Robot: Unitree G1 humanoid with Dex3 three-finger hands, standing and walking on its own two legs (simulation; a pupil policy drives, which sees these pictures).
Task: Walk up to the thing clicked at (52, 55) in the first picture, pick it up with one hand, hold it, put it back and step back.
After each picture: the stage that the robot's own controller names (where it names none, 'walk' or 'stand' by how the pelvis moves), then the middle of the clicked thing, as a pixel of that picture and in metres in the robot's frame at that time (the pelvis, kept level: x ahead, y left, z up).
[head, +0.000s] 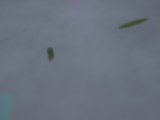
stand; (50, 53) +1.22 +0.34 -0.72
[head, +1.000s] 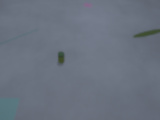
walk; (61, 57) +1.13 +0.16 -0.70
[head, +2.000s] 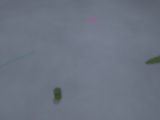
walk; (57, 94) +0.70 +0.17 -0.71
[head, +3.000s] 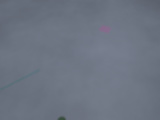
walk; out of the picture +0.43 +0.20 -0.70
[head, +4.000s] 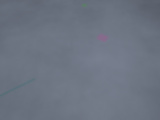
stand; out of the picture +0.35 +0.16 -0.72
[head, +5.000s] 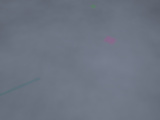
stand; out of the picture +0.34 +0.15 -0.71
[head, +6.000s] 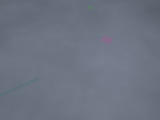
stand; out of the picture +0.36 +0.15 -0.72
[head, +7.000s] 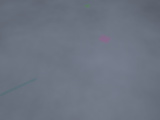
stand; out of the picture +0.35 +0.17 -0.72
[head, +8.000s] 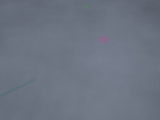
stand; out of the picture +0.34 +0.17 -0.73
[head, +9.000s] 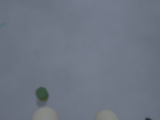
go down; (42, 94) +0.38 +0.19 -0.51
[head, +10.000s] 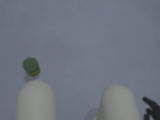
go down; (32, 67) +0.42 +0.23 -0.32
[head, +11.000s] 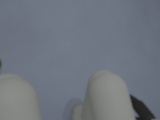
close in; out of the picture +0.40 +0.26 -0.24
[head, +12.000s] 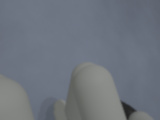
close; out of the picture +0.38 +0.28 -0.21
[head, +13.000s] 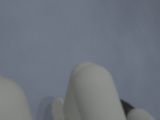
lift; out of the picture +0.38 +0.29 -0.22
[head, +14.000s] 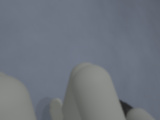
lift; out of the picture +0.36 +0.27 -0.22
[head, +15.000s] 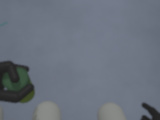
lift; (20, 86) +0.32 +0.20 -0.02
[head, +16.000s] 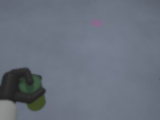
hold; (33, 93) +0.31 +0.17 -0.01
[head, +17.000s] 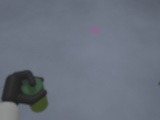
hold; (36, 95) +0.32 +0.17 -0.01
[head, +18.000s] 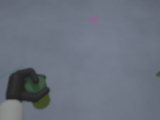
crouch; (38, 93) +0.33 +0.16 -0.03
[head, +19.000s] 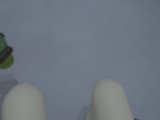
lower; out of the picture +0.43 +0.24 -0.10
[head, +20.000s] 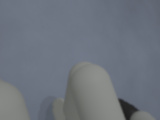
lower; out of the picture +0.39 +0.30 -0.22
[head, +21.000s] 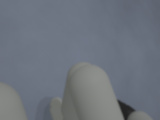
lower; out of the picture +0.39 +0.30 -0.22
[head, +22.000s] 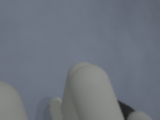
lower; out of the picture +0.39 +0.31 -0.22
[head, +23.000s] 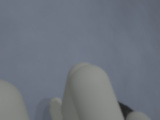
lower; out of the picture +0.39 +0.31 -0.22
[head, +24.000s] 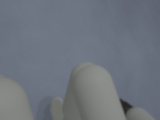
open; out of the picture +0.38 +0.28 -0.22
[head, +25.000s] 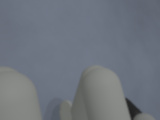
stand; out of the picture +0.37 +0.28 -0.22
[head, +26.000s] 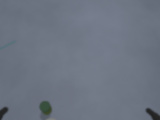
stand; (46, 108) +0.37 +0.20 -0.56
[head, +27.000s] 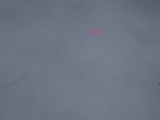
stand; out of the picture +0.35 +0.19 -0.66
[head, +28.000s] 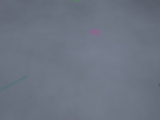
stand; out of the picture +0.35 +0.19 -0.67
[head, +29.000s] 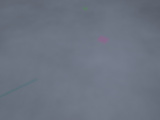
stand; out of the picture +0.37 +0.17 -0.72
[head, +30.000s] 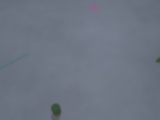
walk; (56, 109) +0.42 +0.17 -0.69
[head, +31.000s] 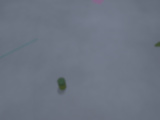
walk; (62, 84) +0.66 +0.18 -0.70
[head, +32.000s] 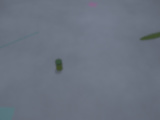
stand; (59, 65) +0.98 +0.23 -0.70
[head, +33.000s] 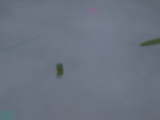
stand; (59, 69) +0.97 +0.20 -0.72
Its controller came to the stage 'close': yes
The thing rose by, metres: 0.70
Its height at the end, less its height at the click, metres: +0.00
